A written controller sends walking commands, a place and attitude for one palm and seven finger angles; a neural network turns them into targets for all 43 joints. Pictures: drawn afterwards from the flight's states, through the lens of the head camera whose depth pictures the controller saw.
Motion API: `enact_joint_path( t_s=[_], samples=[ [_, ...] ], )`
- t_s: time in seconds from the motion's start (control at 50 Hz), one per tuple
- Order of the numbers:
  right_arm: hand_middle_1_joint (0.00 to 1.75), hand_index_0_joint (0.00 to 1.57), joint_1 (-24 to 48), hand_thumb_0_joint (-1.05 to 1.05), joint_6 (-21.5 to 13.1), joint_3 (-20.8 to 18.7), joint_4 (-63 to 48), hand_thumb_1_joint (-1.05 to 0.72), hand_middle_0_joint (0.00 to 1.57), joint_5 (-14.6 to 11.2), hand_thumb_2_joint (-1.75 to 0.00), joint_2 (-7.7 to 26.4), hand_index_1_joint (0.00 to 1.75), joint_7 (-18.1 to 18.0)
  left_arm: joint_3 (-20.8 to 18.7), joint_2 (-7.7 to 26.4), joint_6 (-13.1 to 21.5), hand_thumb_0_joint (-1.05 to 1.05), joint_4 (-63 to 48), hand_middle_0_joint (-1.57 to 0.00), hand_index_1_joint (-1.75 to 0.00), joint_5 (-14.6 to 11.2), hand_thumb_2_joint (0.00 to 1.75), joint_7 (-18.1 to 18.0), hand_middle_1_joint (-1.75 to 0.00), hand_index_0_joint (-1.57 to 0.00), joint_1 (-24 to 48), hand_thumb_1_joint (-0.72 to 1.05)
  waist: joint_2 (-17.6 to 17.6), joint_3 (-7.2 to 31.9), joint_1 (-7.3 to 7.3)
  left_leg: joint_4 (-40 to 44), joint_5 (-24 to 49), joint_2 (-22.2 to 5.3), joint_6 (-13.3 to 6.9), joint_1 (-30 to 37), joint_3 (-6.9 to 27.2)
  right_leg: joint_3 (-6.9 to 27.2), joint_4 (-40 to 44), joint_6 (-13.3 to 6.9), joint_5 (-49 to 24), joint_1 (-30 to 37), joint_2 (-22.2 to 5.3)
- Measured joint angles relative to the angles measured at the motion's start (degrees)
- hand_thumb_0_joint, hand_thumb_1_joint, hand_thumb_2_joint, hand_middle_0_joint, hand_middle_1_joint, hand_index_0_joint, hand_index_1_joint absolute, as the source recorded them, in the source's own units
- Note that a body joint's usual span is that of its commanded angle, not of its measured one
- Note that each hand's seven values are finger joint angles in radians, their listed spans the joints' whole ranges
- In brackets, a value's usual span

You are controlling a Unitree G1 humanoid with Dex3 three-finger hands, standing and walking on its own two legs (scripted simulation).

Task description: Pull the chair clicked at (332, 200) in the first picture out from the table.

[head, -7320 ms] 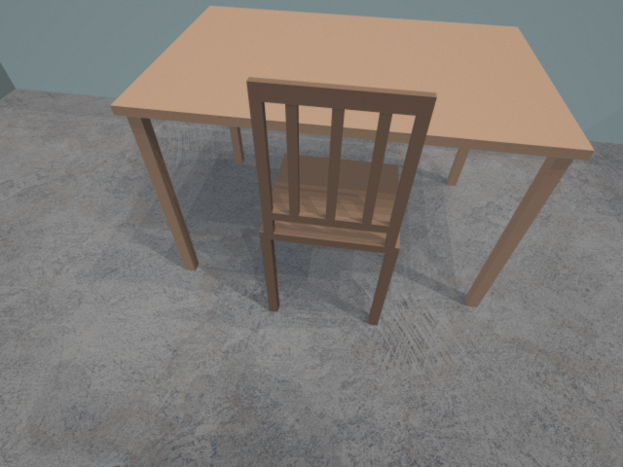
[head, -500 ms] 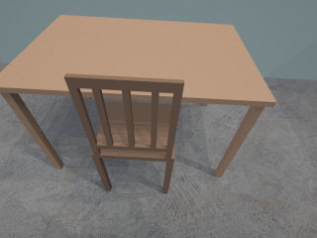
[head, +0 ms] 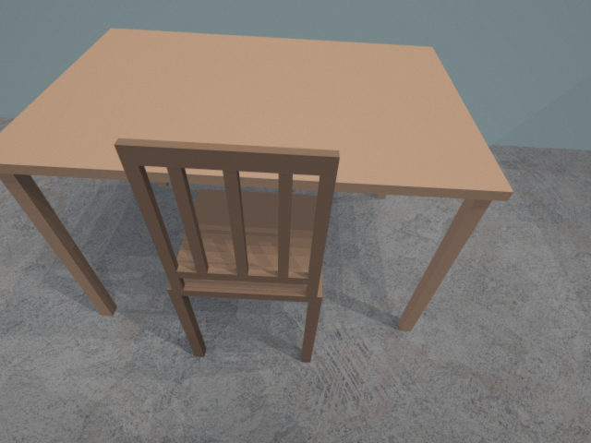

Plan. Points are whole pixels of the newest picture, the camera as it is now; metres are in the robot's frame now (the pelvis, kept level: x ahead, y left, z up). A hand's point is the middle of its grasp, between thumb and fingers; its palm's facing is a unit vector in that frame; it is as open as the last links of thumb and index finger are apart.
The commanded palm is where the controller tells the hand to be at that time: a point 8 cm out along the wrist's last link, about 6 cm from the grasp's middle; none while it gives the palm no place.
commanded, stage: look again from close up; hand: left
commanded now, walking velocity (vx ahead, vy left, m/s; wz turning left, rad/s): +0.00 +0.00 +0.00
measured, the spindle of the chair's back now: (237, 228) +0.53 +0.16 -0.09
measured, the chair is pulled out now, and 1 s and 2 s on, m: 0.00 0.00 0.00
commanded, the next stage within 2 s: shuffle to correct the standing spot in 0.96 s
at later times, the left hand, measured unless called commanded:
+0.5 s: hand out of the picture -0.04 +0.14 -0.18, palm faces +0.06 -0.99 -0.14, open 7.4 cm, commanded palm none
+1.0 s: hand out of the picture -0.03 +0.14 -0.18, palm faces +0.06 -0.99 -0.14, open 7.4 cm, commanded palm none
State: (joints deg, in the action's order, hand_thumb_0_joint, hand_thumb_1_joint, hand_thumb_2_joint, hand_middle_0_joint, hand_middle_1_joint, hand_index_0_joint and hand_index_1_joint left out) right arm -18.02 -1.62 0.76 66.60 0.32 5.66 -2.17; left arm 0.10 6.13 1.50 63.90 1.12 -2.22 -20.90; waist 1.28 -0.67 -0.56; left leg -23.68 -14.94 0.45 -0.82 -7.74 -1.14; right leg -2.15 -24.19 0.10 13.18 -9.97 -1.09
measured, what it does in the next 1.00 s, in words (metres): stands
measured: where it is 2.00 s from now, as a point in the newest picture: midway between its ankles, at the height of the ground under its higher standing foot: outside the picture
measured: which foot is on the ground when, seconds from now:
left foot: down 0.00-1.00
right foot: down 0.00-1.00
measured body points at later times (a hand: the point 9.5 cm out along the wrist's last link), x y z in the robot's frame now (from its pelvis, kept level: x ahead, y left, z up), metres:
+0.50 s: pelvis +0.00 +0.00 +0.00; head +0.01 +0.00 +0.45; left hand -0.04 +0.20 -0.16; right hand -0.02 -0.21 -0.16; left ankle -0.02 +0.11 -0.74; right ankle +0.00 -0.12 -0.74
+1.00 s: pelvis +0.01 -0.01 +0.00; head +0.01 +0.00 +0.45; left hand -0.03 +0.19 -0.16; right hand -0.01 -0.22 -0.16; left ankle -0.02 +0.11 -0.74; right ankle +0.00 -0.12 -0.74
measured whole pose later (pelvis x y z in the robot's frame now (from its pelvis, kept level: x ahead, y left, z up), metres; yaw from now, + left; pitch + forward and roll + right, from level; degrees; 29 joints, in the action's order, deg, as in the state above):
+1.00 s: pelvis +0.01 -0.01 +0.00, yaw +0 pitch -1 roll +0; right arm -17.7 -1.6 0.8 66.6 0.4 5.9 -2.4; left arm 0.0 6.2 1.7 64.1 1.1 -2.1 -20.7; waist 1.2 -0.8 -0.7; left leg -23.1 -15.0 -0.3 0.1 -7.5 -0.7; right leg -2.6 -23.9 -0.8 13.6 -9.8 -0.3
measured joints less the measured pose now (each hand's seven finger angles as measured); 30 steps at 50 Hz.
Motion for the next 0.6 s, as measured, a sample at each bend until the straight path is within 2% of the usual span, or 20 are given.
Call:
enact_joint_path(
  t_s=[0.6],
  samples=[
    [0.30,0.20,-0.14,0.00,0.06,0.07,-0.06,-0.90,0.20,0.02,-0.90,-0.18,0.30,0.02,-0.12,0.11,0.01,0.00,0.24,-0.19,-0.29,-0.04,0.90,0.09,-0.30,-0.20,-0.19,0.91,-0.27,-0.50,-0.06,0.56,0.33,-0.29,0.47,-0.23,0.21,-0.21,0.01,-0.46,0.04,-0.44,0.29]
  ],
)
